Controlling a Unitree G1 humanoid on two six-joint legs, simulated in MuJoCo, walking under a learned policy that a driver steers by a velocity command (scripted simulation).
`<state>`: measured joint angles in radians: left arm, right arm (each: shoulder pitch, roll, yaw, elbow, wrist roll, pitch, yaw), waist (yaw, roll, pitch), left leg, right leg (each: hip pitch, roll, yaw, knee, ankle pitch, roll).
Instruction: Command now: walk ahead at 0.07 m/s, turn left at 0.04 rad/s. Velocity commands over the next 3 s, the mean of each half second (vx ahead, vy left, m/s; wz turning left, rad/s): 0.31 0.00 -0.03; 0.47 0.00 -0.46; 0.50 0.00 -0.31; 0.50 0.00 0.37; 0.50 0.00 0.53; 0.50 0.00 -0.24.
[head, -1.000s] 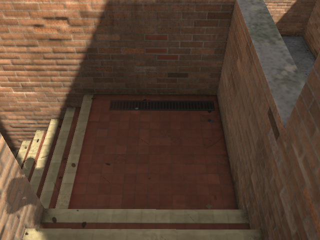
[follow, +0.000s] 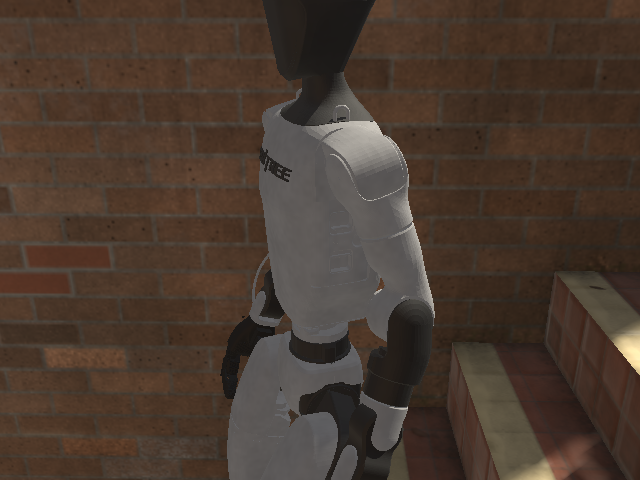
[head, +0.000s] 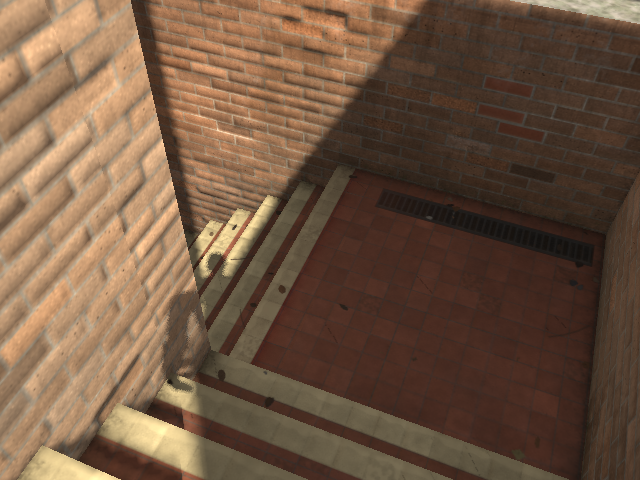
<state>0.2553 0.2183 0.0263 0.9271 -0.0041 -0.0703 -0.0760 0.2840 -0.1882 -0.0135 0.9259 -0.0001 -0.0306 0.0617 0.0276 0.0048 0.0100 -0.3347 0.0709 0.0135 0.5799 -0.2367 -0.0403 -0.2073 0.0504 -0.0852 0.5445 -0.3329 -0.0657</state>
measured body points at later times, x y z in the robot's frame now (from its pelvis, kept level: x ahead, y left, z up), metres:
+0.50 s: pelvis +0.10 +0.04 -0.03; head +0.10 +0.04 +0.42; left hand +0.13 +0.29 -0.17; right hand +0.05 -0.19 -0.18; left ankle +0.04 +0.14 -0.73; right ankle +0.15 -0.11 -0.68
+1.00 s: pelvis +0.31 -0.05 -0.24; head +0.30 -0.05 +0.21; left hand +0.25 +0.17 -0.39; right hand +0.37 -0.29 -0.37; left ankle +0.53 +0.06 -0.89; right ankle +0.21 -0.10 -0.93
